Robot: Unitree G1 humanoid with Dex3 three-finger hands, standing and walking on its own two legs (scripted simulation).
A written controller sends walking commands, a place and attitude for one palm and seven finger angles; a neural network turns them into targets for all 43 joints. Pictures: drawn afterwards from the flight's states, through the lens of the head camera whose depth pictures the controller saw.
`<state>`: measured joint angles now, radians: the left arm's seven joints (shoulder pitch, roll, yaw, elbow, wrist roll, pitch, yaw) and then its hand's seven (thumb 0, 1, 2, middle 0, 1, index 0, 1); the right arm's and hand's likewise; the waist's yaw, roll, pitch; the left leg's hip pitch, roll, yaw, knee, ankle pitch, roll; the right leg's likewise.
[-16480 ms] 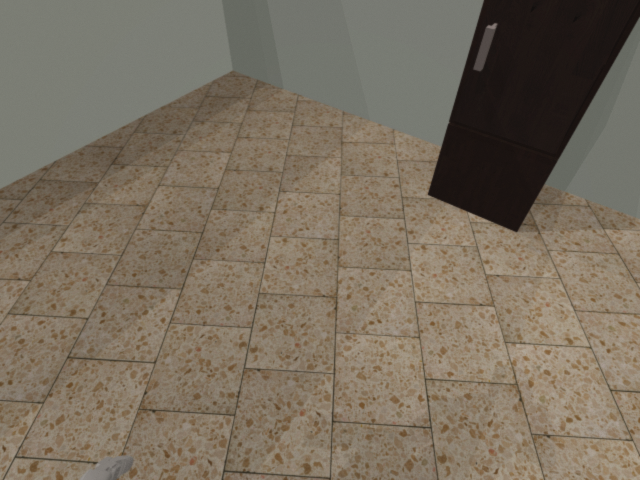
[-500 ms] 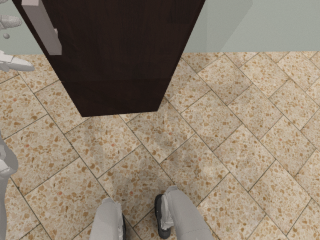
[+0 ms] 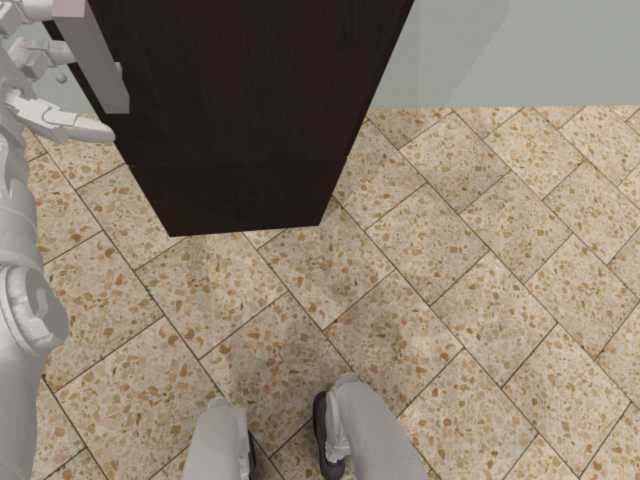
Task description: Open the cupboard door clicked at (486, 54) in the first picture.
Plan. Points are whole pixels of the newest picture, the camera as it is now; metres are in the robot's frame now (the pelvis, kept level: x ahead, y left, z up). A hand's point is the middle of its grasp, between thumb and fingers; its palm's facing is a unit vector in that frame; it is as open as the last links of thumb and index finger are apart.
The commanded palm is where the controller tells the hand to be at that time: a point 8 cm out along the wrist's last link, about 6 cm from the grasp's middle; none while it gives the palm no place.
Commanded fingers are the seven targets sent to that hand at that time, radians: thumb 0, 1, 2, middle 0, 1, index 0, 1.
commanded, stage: slide the fingers in behind the handle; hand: left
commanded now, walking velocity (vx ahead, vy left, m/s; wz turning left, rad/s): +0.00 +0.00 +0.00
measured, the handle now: (97, 46) +0.60 +0.19 +0.06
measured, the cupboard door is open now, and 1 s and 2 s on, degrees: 0 0 0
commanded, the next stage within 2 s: close the thumb around the handle in 0.96 s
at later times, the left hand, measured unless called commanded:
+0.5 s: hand (102, 78) +0.55 +0.18 +0.06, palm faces +0.00 -1.00 +0.02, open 13.8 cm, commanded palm +0.54 +0.20 +0.06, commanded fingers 0.00 -0.50 0.30 -0.30 -1.20 -0.30 -1.20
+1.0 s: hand (110, 77) +0.55 +0.17 +0.06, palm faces +0.01 -1.00 -0.02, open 13.9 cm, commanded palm +0.53 +0.21 +0.06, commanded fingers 0.00 -0.50 0.30 -0.30 -1.20 -0.30 -1.20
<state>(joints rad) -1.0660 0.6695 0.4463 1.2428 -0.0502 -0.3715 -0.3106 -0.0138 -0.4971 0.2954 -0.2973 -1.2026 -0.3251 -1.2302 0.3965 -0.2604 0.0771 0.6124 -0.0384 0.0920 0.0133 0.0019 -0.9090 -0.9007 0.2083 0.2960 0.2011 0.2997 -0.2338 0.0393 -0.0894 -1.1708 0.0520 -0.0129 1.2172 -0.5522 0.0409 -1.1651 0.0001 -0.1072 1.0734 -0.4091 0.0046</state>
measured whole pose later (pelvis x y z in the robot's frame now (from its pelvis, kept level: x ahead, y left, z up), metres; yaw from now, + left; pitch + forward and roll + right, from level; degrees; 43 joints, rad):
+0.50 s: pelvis +0.00 -0.01 +0.00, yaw +1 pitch +28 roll -5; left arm -1.06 0.57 0.39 1.24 -0.06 -0.39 -0.24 -0.01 -0.50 0.30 -0.30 -1.20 -0.32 -1.25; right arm 0.38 -0.26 0.06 0.62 -0.05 0.08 0.03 0.00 -0.91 -0.90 0.21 0.30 0.20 0.30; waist -0.23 0.04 -0.10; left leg -1.15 0.05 -0.02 1.21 -0.55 0.03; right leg -1.15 0.00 -0.12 1.07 -0.42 0.00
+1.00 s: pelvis +0.00 -0.01 +0.00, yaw +0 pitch +28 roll -4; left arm -1.04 0.56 0.43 1.23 -0.03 -0.42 -0.22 -0.01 -0.50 0.30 -0.30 -1.20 -0.31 -1.21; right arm 0.40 -0.26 0.06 0.60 -0.04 0.08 0.02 0.00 -0.91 -0.90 0.21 0.30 0.20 0.30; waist -0.23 0.05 -0.10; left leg -1.14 0.05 0.01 1.20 -0.55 0.04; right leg -1.15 0.00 -0.08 1.08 -0.41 0.00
